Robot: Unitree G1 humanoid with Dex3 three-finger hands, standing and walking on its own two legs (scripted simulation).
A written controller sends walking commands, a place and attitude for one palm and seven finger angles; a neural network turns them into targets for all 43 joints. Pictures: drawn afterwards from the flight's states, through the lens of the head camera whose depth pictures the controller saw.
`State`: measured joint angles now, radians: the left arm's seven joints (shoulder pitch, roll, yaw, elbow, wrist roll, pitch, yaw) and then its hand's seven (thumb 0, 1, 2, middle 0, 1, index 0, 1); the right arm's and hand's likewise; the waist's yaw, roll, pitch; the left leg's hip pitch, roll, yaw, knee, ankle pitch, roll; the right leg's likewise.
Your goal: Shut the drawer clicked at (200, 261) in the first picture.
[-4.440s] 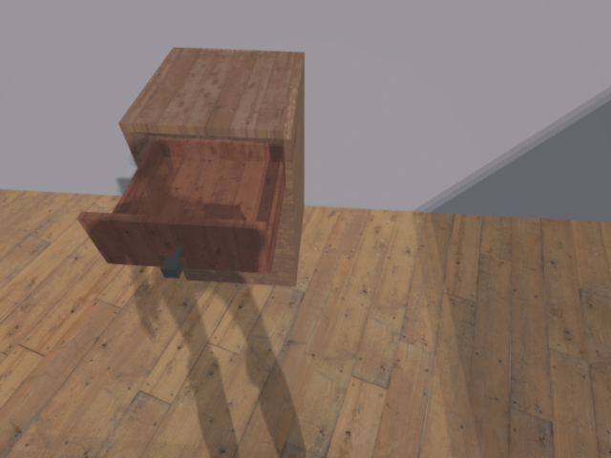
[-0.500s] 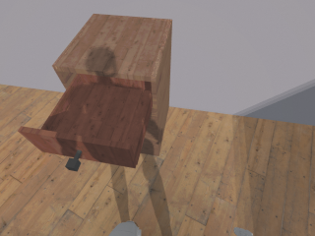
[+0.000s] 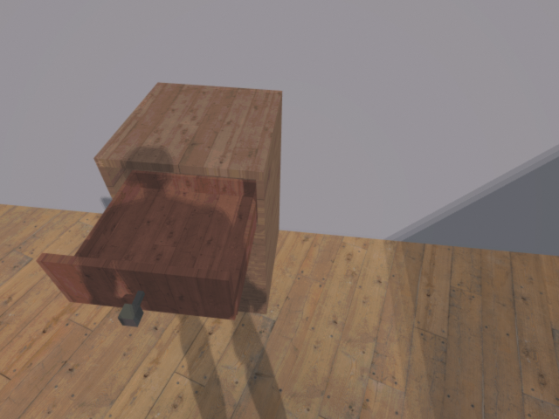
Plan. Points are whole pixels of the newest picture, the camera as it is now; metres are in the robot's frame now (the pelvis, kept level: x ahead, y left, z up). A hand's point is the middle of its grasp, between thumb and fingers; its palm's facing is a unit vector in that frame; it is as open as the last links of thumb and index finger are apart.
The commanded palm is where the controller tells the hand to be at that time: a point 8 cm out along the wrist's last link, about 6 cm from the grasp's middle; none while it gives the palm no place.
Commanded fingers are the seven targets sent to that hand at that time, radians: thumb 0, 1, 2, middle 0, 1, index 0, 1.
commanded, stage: come to a stop and stand still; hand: left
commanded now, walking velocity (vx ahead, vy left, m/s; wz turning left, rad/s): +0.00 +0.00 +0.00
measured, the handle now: (134, 307) +0.37 +0.31 -0.16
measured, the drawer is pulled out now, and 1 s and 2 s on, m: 0.30 0.30 0.30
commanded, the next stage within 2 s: look again from close up in 0.38 s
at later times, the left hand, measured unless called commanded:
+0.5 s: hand out of the picture -0.06 +0.16 -0.18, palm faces +0.05 -0.99 -0.12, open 7.3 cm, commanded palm none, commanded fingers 0.00 0.90 0.90 -0.20 -0.30 -0.20 -0.30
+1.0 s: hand out of the picture +0.00 +0.17 -0.17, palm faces +0.02 -0.99 -0.14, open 7.3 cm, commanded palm none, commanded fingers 0.00 0.90 0.90 -0.20 -0.30 -0.20 -0.30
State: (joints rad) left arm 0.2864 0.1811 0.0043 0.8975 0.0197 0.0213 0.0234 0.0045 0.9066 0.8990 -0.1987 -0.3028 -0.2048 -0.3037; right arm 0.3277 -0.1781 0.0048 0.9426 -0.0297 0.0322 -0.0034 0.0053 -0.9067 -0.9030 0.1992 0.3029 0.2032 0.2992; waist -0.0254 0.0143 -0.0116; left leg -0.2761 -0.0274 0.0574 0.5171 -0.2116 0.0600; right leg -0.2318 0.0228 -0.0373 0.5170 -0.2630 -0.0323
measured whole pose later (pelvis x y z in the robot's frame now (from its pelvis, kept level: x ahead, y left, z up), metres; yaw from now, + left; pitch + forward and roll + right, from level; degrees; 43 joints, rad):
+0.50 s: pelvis -0.01 +0.01 +0.00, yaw +0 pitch -1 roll -1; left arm 0.42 0.12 -0.01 1.07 0.02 0.00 0.03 0.00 0.91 0.90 -0.20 -0.30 -0.20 -0.30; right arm 0.34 -0.14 0.01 1.06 -0.02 0.01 -0.01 0.01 -0.91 -0.90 0.20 0.30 0.20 0.30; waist 0.01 -0.02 -0.01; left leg -0.29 -0.04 0.06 0.46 -0.16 0.08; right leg -0.25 0.01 -0.03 0.47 -0.21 -0.02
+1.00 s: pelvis +0.02 +0.01 +0.01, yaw +0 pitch -1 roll +0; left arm 0.35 0.13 -0.02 1.09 0.02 -0.02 0.04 0.00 0.91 0.90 -0.20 -0.30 -0.20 -0.30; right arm 0.31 -0.13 0.02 1.12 -0.01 -0.01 -0.02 0.01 -0.91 -0.90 0.20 0.30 0.20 0.30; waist 0.00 -0.03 0.00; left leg -0.22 -0.05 0.06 0.40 -0.17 0.08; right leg -0.19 0.01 -0.02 0.41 -0.21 -0.01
